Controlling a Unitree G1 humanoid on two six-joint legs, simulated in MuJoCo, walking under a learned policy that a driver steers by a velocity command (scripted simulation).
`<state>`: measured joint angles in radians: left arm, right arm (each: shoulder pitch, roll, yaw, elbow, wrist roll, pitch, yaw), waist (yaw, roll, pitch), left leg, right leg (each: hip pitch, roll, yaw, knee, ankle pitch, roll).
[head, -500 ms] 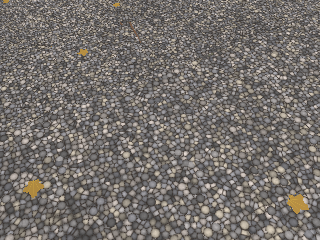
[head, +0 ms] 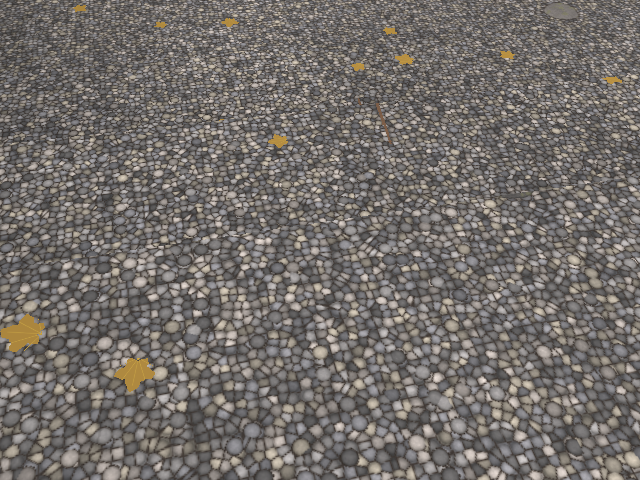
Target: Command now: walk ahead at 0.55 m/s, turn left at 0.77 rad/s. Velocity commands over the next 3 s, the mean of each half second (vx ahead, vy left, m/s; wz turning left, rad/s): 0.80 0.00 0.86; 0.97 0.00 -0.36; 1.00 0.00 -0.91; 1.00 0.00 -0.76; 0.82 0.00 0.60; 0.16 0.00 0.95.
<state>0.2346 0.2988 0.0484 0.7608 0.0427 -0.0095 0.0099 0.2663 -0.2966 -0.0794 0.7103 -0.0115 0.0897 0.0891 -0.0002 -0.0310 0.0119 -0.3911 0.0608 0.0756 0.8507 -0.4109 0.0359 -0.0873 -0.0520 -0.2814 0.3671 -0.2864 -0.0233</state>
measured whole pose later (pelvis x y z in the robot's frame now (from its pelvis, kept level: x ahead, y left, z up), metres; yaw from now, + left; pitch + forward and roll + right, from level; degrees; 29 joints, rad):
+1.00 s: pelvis +0.69 +0.34 -0.03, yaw +12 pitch +2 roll -1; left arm 0.53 0.30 0.07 0.87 -0.01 -0.06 -0.02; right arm -0.02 -0.26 0.04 0.57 -0.05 -0.10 0.01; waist 0.12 -0.02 -0.01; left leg -0.50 0.03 -0.04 0.61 -0.18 -0.01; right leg -0.09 0.10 0.22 0.78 -0.50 -0.08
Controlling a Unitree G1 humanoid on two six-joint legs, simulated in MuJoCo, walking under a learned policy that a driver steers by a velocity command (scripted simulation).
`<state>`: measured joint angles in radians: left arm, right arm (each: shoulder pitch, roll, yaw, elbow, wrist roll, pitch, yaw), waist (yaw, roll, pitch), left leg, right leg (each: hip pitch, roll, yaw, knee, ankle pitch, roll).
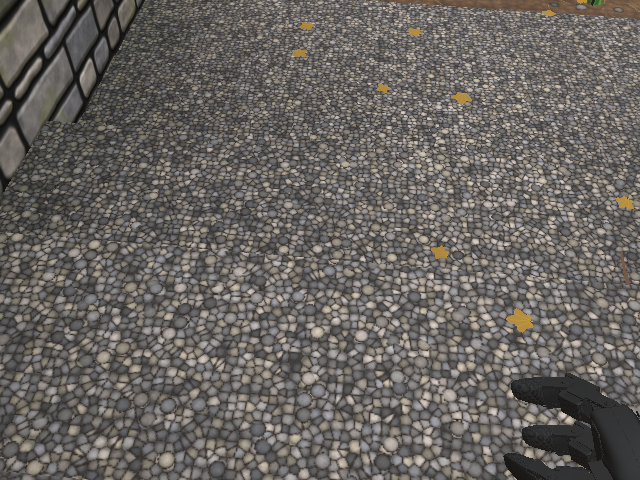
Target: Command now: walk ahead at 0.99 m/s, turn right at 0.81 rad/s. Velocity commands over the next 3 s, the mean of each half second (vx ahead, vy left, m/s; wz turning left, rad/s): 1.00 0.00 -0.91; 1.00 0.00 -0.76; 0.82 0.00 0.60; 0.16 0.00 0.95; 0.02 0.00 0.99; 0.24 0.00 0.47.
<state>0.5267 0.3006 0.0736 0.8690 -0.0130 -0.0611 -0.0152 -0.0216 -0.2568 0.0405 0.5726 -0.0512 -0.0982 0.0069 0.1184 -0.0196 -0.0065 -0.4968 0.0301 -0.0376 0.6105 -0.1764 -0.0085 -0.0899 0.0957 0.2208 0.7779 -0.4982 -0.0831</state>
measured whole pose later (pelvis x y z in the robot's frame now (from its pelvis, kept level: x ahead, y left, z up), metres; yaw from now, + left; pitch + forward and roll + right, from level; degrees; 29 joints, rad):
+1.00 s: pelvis +0.81 -0.18 -0.19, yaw -50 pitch +2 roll +3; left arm -0.07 0.25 0.00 0.61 0.03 -0.02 -0.06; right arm 0.61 -0.20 -0.02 1.02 -0.02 -0.09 0.01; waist -0.12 -0.06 -0.01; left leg 0.11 0.00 0.15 0.34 -0.47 -0.03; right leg -0.72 -0.03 -0.01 0.86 -0.16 -0.12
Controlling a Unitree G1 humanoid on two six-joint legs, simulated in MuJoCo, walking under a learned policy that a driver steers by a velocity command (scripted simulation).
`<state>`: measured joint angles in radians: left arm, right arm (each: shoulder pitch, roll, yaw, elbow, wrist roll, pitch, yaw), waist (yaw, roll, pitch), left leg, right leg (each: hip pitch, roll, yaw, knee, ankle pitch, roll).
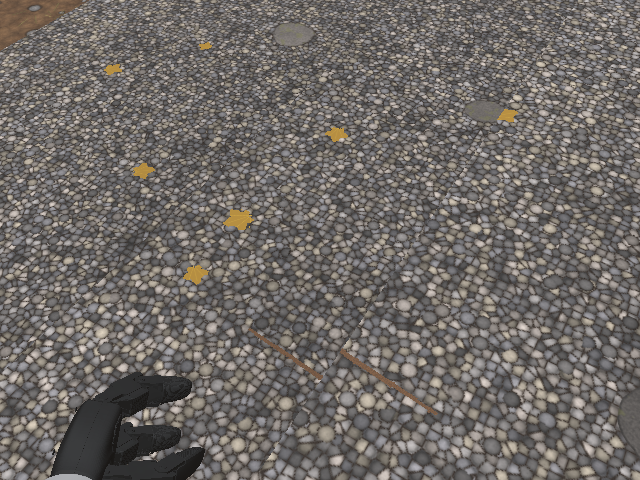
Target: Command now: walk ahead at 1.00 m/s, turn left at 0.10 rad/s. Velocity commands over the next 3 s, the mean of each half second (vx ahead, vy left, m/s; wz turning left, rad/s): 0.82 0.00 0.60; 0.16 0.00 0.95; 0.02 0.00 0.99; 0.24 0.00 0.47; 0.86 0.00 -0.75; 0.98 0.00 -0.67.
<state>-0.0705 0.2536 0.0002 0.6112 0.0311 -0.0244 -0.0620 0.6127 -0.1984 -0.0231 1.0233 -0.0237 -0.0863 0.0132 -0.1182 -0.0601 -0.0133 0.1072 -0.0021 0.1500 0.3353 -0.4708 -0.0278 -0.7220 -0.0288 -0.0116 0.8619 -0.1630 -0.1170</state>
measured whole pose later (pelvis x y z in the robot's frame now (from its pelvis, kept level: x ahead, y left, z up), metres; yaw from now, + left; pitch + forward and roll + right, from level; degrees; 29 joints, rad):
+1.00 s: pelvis +0.72 +0.04 -0.17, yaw +49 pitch -2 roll +0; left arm 0.29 0.22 0.00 0.75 0.02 -0.04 0.03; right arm 0.20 -0.34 -0.10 0.69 -0.05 0.08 -0.03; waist -0.01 0.09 0.05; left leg -0.73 -0.10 -0.05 1.86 -0.51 -0.02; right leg -0.32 0.00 -0.05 0.57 -0.22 -0.05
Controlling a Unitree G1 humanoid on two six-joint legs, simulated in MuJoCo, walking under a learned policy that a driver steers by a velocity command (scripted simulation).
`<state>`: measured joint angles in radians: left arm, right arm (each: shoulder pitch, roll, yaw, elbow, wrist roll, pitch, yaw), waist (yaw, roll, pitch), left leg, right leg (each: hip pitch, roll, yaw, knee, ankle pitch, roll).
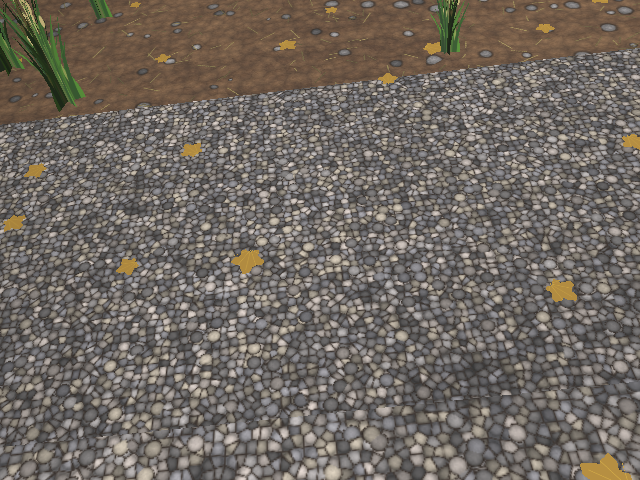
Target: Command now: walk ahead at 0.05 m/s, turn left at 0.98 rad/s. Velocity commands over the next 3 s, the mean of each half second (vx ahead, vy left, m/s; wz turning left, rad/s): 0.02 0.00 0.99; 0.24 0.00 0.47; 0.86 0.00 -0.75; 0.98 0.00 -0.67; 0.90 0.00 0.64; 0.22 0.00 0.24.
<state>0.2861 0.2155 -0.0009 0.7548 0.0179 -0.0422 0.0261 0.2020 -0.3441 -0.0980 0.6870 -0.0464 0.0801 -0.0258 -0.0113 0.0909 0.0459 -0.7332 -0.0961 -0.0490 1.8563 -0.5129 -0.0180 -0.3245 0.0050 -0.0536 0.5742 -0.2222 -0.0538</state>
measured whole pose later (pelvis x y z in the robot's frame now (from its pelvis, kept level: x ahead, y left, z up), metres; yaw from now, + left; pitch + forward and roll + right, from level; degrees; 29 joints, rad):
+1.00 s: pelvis +0.14 -0.02 +0.00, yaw +42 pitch +2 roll +2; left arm 0.50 0.22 0.02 0.77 0.02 0.00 -0.02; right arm 0.19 -0.24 -0.05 0.66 -0.06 -0.01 0.02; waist 0.06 0.04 -0.07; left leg -0.63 -0.03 -0.05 1.11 -0.26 0.00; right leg -0.26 0.08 0.07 0.57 -0.34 -0.07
